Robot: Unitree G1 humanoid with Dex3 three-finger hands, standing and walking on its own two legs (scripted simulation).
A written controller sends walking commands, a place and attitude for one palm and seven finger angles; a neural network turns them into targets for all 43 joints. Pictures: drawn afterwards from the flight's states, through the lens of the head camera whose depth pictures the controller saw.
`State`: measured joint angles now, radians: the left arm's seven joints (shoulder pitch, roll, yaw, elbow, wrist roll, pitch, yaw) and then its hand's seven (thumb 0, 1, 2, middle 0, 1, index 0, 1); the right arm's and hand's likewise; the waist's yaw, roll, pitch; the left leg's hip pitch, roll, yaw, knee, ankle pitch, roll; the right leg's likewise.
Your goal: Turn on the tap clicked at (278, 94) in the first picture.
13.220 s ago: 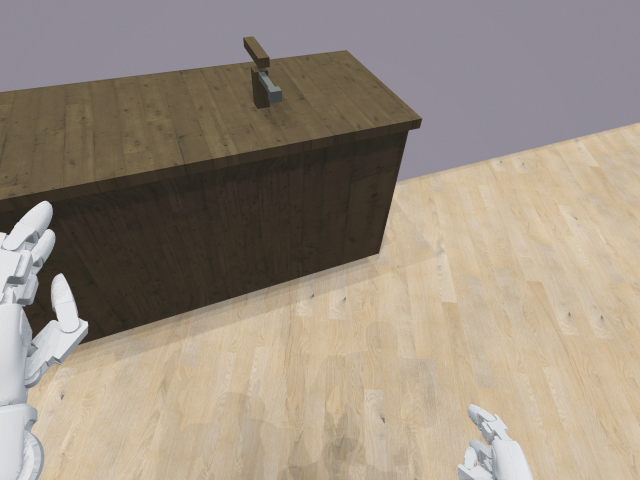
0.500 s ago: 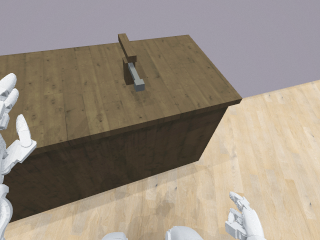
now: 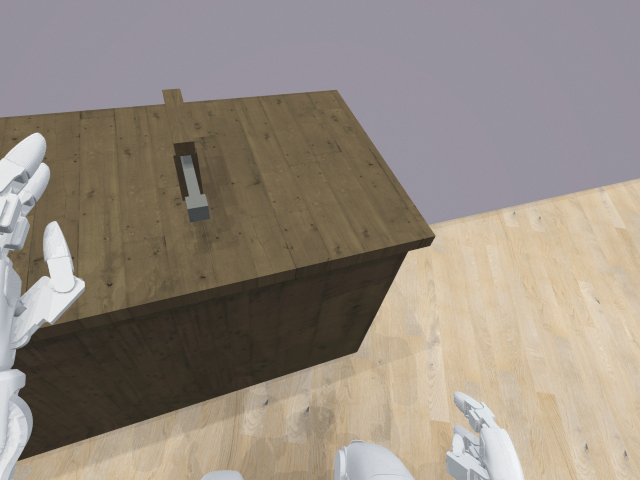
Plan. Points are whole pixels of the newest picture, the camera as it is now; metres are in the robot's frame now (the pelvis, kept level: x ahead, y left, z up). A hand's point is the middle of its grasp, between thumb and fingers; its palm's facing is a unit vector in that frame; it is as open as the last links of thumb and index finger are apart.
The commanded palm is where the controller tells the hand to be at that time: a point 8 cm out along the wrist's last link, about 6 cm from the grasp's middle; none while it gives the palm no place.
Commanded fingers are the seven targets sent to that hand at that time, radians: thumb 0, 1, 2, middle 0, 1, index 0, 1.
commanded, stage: shuffle to correct the standing spot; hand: left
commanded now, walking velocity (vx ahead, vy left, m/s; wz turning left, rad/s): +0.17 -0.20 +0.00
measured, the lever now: (197, 208) +0.45 +0.21 +0.05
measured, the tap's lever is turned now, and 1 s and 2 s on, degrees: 0 0 0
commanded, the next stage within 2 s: come to a stop and stand still in 0.52 s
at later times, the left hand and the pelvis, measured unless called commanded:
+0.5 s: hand (230, 227) +0.29 +0.12 +0.20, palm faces +0.38 -0.86 -0.34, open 7.4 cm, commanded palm +0.23 +0.17 +0.20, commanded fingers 0.00 0.90 0.90 -0.20 -0.30 -0.20 -0.30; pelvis +0.07 -0.11 +0.00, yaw +1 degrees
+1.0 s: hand (310, 211) +0.32 +0.05 +0.20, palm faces +0.40 -0.83 -0.38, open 7.4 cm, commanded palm +0.27 +0.10 +0.20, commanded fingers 0.00 0.90 0.90 -0.20 -0.30 -0.20 -0.30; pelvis +0.11 -0.18 +0.01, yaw +0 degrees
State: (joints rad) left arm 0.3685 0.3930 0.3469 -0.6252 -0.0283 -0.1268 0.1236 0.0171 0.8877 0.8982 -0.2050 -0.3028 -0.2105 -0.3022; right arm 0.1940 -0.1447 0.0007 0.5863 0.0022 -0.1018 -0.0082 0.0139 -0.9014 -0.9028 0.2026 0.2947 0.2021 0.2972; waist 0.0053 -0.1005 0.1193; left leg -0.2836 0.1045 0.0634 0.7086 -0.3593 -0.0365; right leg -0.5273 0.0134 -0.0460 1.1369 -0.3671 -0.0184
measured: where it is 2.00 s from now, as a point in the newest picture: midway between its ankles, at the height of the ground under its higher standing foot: outside the picture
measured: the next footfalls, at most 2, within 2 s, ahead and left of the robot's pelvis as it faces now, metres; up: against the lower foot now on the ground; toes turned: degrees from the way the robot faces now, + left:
right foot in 0.14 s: +0.15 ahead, -0.18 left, +0.00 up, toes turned -4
left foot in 0.40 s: +0.17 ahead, +0.01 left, +0.00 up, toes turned +8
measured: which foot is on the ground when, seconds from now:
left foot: down 0.00-0.14, up 0.16-0.38, down 0.40-0.66, up 0.68-0.86, down 0.88-1.00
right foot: up 0.00-0.12, down 0.14-0.40, up 0.42-0.64, down 0.66-1.00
